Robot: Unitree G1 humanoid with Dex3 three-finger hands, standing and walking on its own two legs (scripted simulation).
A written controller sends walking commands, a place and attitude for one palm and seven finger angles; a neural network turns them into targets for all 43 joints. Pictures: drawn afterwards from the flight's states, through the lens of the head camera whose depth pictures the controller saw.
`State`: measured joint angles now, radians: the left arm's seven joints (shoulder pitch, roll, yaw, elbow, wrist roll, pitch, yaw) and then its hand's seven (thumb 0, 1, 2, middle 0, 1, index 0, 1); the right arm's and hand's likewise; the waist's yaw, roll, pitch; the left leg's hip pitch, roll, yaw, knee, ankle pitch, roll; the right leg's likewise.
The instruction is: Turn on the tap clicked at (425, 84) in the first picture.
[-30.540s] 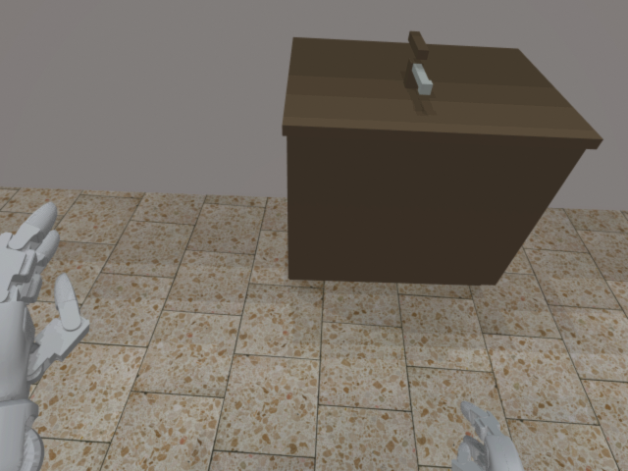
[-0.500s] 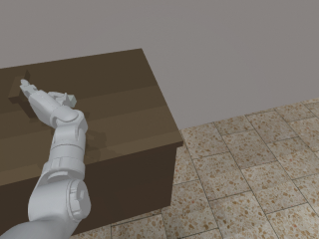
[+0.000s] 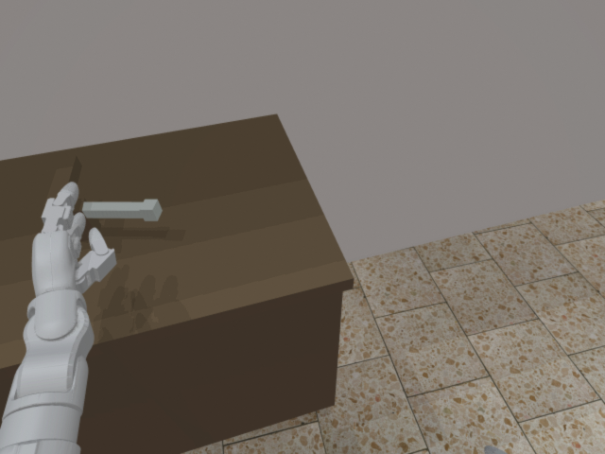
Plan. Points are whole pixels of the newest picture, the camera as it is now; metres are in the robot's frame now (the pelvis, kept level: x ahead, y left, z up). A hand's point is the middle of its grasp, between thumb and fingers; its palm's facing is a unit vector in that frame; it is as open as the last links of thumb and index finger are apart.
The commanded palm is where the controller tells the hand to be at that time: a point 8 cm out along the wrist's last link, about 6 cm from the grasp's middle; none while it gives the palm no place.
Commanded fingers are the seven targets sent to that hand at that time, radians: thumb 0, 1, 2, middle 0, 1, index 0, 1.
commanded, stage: draw the hand back beside the body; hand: left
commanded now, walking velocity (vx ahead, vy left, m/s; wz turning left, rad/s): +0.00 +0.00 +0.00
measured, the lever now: (151, 210) +0.50 +0.31 +0.04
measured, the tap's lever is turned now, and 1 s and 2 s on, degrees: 72 72 72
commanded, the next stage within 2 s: step back with the hand held close in 1.02 s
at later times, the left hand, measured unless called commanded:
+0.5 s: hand (81, 299) +0.24 +0.25 +0.15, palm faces +0.41 -0.87 -0.28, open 7.5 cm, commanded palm +0.19 +0.29 +0.16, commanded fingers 0.00 0.90 0.90 -0.20 -0.30 -0.20 -0.30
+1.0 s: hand (68, 346) +0.19 +0.24 +0.15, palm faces +0.44 -0.84 -0.33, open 7.4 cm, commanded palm +0.14 +0.28 +0.17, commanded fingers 0.00 0.90 0.90 -0.20 -0.30 -0.20 -0.30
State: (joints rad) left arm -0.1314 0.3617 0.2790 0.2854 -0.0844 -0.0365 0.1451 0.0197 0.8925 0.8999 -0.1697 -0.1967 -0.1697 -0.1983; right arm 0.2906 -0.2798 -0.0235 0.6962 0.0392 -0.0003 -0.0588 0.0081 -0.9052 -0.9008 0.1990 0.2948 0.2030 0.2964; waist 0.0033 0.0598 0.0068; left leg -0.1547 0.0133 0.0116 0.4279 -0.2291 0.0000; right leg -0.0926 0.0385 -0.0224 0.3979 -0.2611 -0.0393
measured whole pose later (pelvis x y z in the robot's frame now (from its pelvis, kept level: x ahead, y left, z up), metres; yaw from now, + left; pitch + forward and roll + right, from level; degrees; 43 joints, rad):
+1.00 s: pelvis -0.01 +0.00 +0.00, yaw +1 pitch -6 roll +0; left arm 0.42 0.31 0.26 -0.33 -0.08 -0.11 0.12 0.01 0.89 0.90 -0.21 -0.30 -0.21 -0.30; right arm 0.18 -0.23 -0.01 0.66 0.01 -0.08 -0.07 0.01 -0.90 -0.90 0.20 0.30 0.20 0.30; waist 0.05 0.07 0.03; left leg -0.11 0.01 -0.01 0.43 -0.22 0.00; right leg -0.03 0.04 -0.05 0.39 -0.26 -0.04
